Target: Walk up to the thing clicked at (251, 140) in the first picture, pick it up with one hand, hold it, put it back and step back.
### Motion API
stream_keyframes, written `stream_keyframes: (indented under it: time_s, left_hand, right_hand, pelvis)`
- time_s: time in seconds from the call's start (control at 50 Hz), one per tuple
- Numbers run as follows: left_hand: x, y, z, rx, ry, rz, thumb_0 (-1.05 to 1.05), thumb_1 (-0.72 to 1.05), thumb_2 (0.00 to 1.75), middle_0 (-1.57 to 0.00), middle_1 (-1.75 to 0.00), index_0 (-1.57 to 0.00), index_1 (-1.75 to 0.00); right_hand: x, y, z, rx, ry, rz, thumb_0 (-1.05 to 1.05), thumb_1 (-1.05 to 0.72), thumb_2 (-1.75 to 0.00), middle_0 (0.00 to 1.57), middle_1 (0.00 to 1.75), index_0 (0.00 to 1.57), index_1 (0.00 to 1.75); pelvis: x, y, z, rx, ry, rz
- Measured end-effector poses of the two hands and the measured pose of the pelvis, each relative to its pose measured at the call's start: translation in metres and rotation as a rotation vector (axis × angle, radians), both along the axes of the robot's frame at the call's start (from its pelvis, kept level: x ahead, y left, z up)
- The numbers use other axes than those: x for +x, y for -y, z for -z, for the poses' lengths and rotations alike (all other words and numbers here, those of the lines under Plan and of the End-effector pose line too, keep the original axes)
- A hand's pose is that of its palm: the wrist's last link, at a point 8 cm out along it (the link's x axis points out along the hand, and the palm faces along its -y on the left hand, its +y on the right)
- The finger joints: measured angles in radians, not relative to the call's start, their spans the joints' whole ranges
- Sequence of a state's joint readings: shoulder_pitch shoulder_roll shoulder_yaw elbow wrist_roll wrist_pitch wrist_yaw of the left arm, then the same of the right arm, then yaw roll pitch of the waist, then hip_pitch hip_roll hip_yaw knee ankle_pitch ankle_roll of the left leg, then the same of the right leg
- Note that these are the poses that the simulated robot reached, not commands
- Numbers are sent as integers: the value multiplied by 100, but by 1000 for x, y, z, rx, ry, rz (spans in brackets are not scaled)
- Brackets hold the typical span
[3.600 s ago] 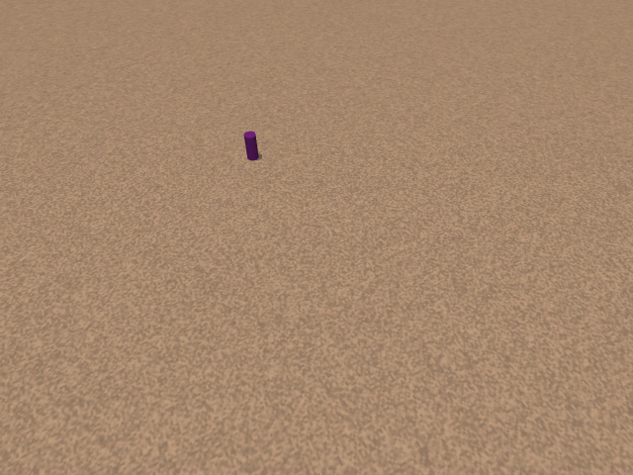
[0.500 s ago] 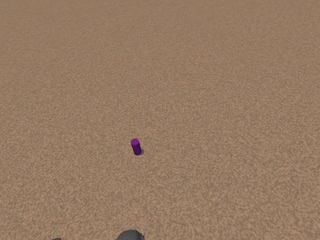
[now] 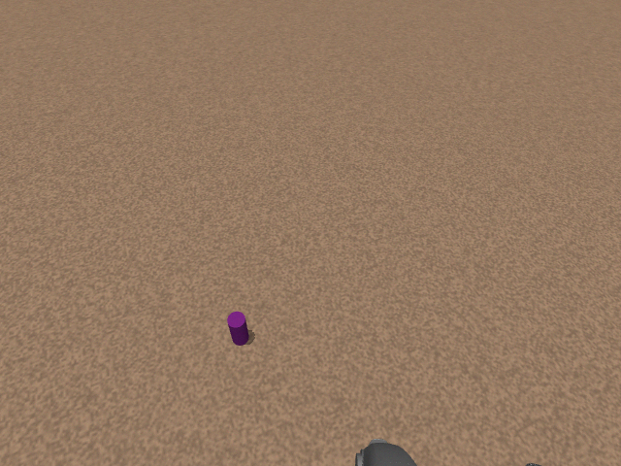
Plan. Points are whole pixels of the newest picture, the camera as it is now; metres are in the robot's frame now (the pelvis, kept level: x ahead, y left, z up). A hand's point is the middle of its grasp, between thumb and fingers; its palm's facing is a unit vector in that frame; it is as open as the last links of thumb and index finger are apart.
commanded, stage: walk up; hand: left
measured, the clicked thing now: (238, 328) +0.63 +0.21 -0.70
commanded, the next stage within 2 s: stand in 1.98 s
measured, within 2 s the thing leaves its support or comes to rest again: neither
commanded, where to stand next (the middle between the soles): +0.30 +0.00 m, yaw +0 degrees
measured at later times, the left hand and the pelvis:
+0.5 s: hand (113, 460) +0.16 +0.27 -0.14, palm faces +0.01 -0.91 -0.41, open 7.4 cm; pelvis +0.16 -0.02 -0.01, yaw +2 degrees
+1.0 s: hand (148, 364) +0.30 +0.27 -0.16, palm faces -0.04 -0.92 -0.40, open 7.4 cm; pelvis +0.23 +0.00 -0.02, yaw +1 degrees
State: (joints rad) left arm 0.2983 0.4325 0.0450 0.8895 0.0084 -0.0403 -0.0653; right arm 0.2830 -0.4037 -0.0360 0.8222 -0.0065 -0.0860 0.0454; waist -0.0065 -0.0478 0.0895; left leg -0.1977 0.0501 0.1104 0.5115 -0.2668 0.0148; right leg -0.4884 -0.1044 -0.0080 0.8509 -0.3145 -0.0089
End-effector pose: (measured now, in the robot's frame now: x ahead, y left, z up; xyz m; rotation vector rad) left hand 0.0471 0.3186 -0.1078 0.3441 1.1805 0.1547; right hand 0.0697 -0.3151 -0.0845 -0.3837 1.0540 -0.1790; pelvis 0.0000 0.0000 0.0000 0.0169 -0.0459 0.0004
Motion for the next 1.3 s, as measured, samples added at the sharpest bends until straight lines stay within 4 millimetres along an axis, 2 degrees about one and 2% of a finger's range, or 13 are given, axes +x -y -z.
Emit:
stream_keyframes:
  time_s: [0.06, 0.12, 0.2, 0.28, 0.38, 0.5, 0.6, 0.68, 0.74, 0.88, 1.0, 1.16, 1.3]
  left_hand:
    - [33, 9, -7, 20, 25, 17, 1, 90, 90, -20, -30, -20, -30]
    - [63, 17, -9, 62, 67, 22, 1, 90, 90, -20, -30, -20, -30]
    - [83, 28, -15, 95, 113, -10, 0, 90, 90, -20, -30, -20, -30]
    - [89, 35, -27, 97, 89, -37, 0, 90, 90, -20, -30, -20, -30]
    - [94, 29, -28, 95, 42, -58, 0, 90, 90, -20, -30, -21, -30]
    - [110, 5, -10, 77, -15, -82, 1, 90, 90, -21, -30, -21, -30]
    - [145, -12, 14, 58, -48, -80, 1, 90, 90, -20, -30, -20, -30]
    - [181, -12, 14, 40, -26, -57, 1, 90, 90, -20, -30, -20, -30]
    - [201, -11, 13, 37, -15, -43, 1, 90, 90, -20, -30, -20, -30]
    - [229, -2, 16, 78, -11, -49, 0, 90, 90, -20, -30, -20, -30]
    - [251, 11, 9, 62, -2, -26, 1, 90, 90, -20, -30, -20, -30]
    - [287, 22, 1, 19, 48, -6, 1, 90, 90, -20, -30, -20, -30]
    - [301, 25, -3, -6, 52, -9, 0, 90, 90, -20, -30, -20, -30]
  right_hand:
    - [9, 15, 11, 15, -27, 19, 1, -90, -90, 20, 30, 21, 30]
    - [25, 34, 31, 29, -53, 32, 1, -90, -90, 20, 30, 21, 30]
    - [56, 45, 48, 35, -103, 29, 1, -90, -90, 20, 30, 21, 30]
    - [93, 41, 43, 61, -97, -3, 1, -91, -90, 20, 30, 21, 30]
    - [135, 32, 32, 72, -94, -42, 1, -91, -90, 20, 30, 21, 30]
    - [191, 15, 21, 33, -66, -66, 1, -90, -90, 20, 30, 21, 30]
    - [228, -4, 17, -10, -4, -52, 1, -90, -90, 20, 30, 21, 30]
    - [238, -14, 8, -10, -1, -35, 1, -90, -90, 20, 30, 21, 30]
    - [243, -15, 9, -13, -15, -27, 1, -90, -90, 20, 30, 21, 30]
    - [256, -8, 39, 23, -40, 10, 1, -90, -90, 20, 30, 21, 30]
    - [256, -18, 51, 77, -79, 41, 1, -90, -90, 20, 30, 21, 30]
    - [244, -25, 43, 91, -140, 57, 1, -90, -90, 20, 30, 21, 30]
    - [240, -19, 30, 62, -159, 79, 1, -90, -90, 20, 30, 21, 30]
  pelvis:
    - [23, 11, 3, 6, 1, 2]
    - [49, 27, 15, 9, 2, -5]
    - [73, 38, 19, -10, 11, -15]
    - [95, 39, 8, -17, 8, -26]
    - [123, 35, 2, -21, 0, -30]
    - [163, 16, 8, -37, -7, -39]
    - [189, -5, 17, -31, -1, -40]
    - [203, -9, 10, -31, -2, -35]
    - [213, -9, 8, -26, -6, -29]
    - [228, 0, 21, -27, 2, -15]
    - [232, 1, 16, -6, 4, -10]
    - [236, -1, 2, -6, 5, -1]
    - [239, -2, -7, -11, 6, 0]
